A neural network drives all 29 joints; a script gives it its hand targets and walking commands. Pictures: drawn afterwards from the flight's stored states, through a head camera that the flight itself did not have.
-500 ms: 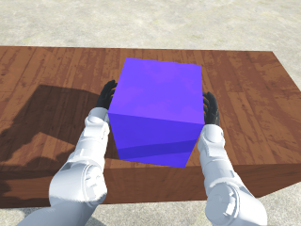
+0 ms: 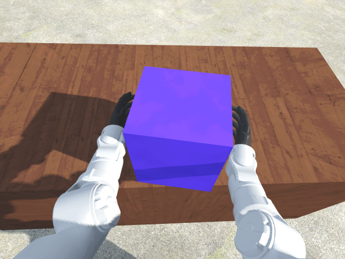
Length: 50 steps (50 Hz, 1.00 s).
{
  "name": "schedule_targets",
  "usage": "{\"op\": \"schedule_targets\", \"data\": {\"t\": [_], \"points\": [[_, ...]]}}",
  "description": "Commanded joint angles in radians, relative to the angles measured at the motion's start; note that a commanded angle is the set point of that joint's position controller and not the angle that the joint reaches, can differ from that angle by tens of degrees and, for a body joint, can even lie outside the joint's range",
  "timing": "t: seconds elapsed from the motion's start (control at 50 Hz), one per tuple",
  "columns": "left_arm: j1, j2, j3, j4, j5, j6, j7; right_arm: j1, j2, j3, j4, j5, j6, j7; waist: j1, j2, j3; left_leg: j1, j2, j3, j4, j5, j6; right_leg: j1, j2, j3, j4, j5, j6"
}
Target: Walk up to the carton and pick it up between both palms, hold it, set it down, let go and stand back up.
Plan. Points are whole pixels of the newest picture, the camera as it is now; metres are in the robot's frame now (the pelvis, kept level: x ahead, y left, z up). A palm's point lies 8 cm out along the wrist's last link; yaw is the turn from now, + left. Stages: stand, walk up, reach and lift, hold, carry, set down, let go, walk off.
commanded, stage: set down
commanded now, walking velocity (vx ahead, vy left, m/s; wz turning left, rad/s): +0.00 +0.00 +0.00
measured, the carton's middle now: (179, 133) +0.42 +0.01 -0.01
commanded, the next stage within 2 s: none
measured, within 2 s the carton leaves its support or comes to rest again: neither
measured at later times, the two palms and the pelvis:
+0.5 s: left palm (120, 124) +0.42 +0.16 +0.02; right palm (241, 144) +0.37 -0.14 +0.02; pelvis -0.01 +0.00 +0.00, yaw +0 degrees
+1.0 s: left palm (120, 125) +0.41 +0.16 +0.02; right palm (241, 144) +0.37 -0.14 +0.02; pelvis -0.01 +0.00 +0.00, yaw +0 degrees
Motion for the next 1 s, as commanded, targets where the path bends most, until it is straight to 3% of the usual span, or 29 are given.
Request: {"op": "schedule_targets", "data": {"t": [0.0,0.06,0.1,0.16,0.38,0.42,0.48,0.52,0.6,0.7,0.76,0.86,0.98], "points": [[-0.633,-0.482,-0.169,-0.067,0.042,-0.076,-0.103,-0.592,0.497,0.306,0.039,-0.086,-0.061,0.152,0.002,0.088,-0.574,0.138,0.007,0.043,0.018,0.427,-0.054,0.4,-0.025,-0.004,0.105,0.54,0.044],[-0.63,-0.511,-0.184,-0.071,0.056,-0.065,-0.093,-0.591,0.479,0.262,0.057,-0.101,-0.069,0.158,-0.003,0.141,-0.559,0.258,0.021,0.036,0.044,0.519,-0.086,0.26,-0.001,-0.029,0.067,0.404,0.025],[-0.632,-0.511,-0.166,-0.072,0.067,-0.067,-0.089,-0.576,0.475,0.242,0.077,-0.114,-0.067,0.163,0.0,0.134,-0.573,0.294,0.022,0.039,0.06,0.55,-0.087,0.216,0.007,-0.032,0.047,0.355,0.011],[-0.632,-0.505,-0.15,-0.072,0.08,-0.07,-0.084,-0.581,0.467,0.22,0.075,-0.122,-0.069,0.166,0.006,0.144,-0.588,0.292,0.02,0.039,0.062,0.542,-0.088,0.213,0.004,-0.037,0.047,0.337,0.01],[-0.583,-0.475,-0.095,-0.054,0.111,-0.062,-0.089,-0.577,0.474,0.215,0.036,-0.136,-0.067,0.173,0.019,0.095,-0.54,0.175,0.011,0.043,0.026,0.42,-0.052,0.291,-0.012,-0.021,0.064,0.382,0.03],[-0.587,-0.476,-0.097,-0.062,0.106,-0.067,-0.091,-0.572,0.472,0.211,0.032,-0.142,-0.065,0.171,0.005,0.077,-0.542,0.15,0.009,0.043,0.007,0.37,-0.045,0.306,-0.017,-0.016,0.065,0.375,0.035],[-0.597,-0.477,-0.103,-0.058,0.111,-0.07,-0.09,-0.565,0.472,0.197,0.051,-0.155,-0.068,0.17,-0.003,0.092,-0.532,0.181,0.015,0.04,0.021,0.406,-0.054,0.262,-0.011,-0.022,0.059,0.359,0.031],[-0.586,-0.473,-0.087,-0.053,0.121,-0.057,-0.091,-0.569,0.455,0.179,0.044,-0.158,-0.059,0.174,0.003,0.099,-0.503,0.202,0.017,0.039,0.017,0.393,-0.055,0.229,-0.006,-0.029,0.044,0.29,0.025],[-0.566,-0.472,-0.082,-0.061,0.133,-0.052,-0.084,-0.558,0.445,0.175,0.039,-0.15,-0.063,0.18,0.017,0.133,-0.522,0.244,0.017,0.036,0.042,0.461,-0.066,0.182,0.0,-0.037,0.036,0.282,0.019],[-0.546,-0.45,-0.047,-0.061,0.149,-0.051,-0.091,-0.531,0.457,0.18,0.04,-0.161,-0.047,0.178,0.014,0.089,-0.501,0.175,0.012,0.039,0.02,0.38,-0.04,0.236,-0.013,-0.021,0.049,0.304,0.032],[-0.558,-0.465,-0.066,-0.061,0.141,-0.052,-0.094,-0.539,0.454,0.158,0.049,-0.171,-0.052,0.173,-0.011,0.101,-0.485,0.182,0.017,0.031,0.024,0.392,-0.054,0.209,-0.008,-0.031,0.053,0.301,0.033],[-0.531,-0.445,-0.046,-0.05,0.156,-0.041,-0.094,-0.528,0.448,0.158,0.037,-0.168,-0.048,0.178,0.011,0.1,-0.489,0.187,0.015,0.035,0.034,0.391,-0.043,0.181,-0.006,-0.027,0.043,0.27,0.026],[-0.536,-0.432,-0.034,-0.07,0.161,-0.04,-0.094,-0.515,0.447,0.15,0.039,-0.173,-0.032,0.178,0.006,0.092,-0.478,0.187,0.013,0.028,0.027,0.375,-0.039,0.163,-0.008,-0.028,0.044,0.246,0.035]]}}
